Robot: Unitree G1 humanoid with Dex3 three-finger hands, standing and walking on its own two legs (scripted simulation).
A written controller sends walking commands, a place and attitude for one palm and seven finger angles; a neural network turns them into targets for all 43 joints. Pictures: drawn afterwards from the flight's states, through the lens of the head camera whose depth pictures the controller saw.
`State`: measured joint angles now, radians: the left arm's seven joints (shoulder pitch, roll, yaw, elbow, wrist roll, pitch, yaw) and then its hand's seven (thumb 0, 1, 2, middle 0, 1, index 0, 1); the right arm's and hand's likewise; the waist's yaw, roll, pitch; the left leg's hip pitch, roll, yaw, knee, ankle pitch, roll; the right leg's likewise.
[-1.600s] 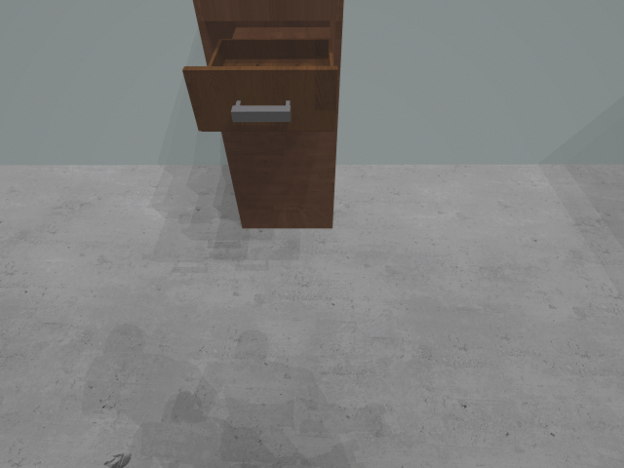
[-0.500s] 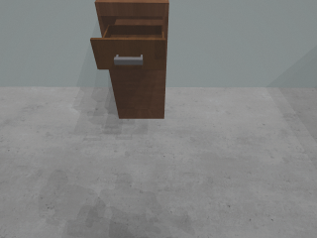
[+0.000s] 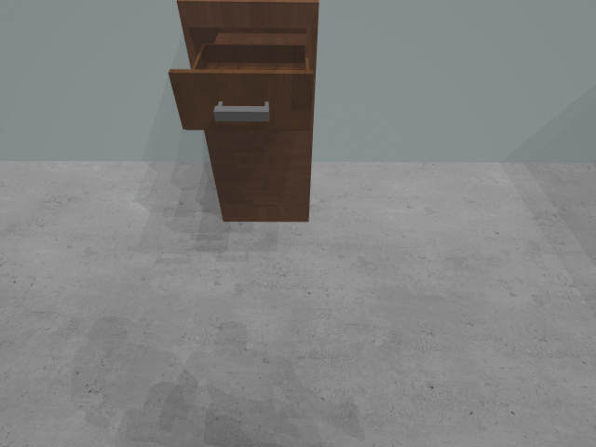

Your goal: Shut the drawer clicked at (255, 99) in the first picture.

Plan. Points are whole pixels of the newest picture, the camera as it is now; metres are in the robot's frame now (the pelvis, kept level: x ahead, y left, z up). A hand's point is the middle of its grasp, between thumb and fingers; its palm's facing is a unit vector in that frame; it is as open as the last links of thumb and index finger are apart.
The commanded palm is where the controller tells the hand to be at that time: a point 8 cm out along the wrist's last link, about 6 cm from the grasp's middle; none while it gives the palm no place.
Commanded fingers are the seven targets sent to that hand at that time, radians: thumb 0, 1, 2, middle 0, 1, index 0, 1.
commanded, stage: walk to a spot facing it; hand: left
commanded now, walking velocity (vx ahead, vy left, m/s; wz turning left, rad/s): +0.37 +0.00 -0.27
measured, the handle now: (243, 109) +0.88 +0.20 -0.01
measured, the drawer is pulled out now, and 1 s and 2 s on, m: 0.29 0.29 0.29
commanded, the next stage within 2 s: turn to face it in 0.52 s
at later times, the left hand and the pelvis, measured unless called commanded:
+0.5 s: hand (217, 432) +0.19 +0.15 -0.19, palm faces -0.07 -0.98 -0.20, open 7.4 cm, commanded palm none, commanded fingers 0.00 0.90 0.90 -0.20 -0.30 -0.20 -0.30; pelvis +0.14 -0.03 -0.03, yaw -7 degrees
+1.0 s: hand (224, 357) +0.31 +0.16 -0.20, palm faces -0.02 -0.99 -0.13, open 7.4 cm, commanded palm none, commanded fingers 0.00 0.90 0.90 -0.20 -0.30 -0.20 -0.30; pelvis +0.31 +0.00 -0.02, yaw -6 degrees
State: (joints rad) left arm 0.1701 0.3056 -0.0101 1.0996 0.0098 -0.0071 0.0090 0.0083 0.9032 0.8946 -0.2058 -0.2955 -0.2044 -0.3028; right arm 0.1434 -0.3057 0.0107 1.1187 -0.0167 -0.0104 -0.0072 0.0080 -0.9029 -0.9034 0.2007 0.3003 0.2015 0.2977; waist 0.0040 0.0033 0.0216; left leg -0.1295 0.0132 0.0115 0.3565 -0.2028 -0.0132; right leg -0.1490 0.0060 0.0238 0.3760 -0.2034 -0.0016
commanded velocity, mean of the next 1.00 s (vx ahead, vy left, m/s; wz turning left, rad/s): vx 0.19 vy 0.00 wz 0.01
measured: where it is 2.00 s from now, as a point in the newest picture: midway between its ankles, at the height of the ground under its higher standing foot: (299, 400)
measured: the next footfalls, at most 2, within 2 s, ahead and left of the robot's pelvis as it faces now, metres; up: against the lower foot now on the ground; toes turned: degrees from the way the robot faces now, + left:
right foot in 0.42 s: +0.17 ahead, -0.13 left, +0.00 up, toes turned -13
left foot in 0.84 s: +0.43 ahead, +0.04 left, +0.00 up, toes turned +1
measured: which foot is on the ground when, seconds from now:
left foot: down 0.00-0.44, up 0.46-0.82, down 0.84-1.00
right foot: down 0.00-0.22, up 0.24-0.40, down 0.42-0.86, up 0.88-1.00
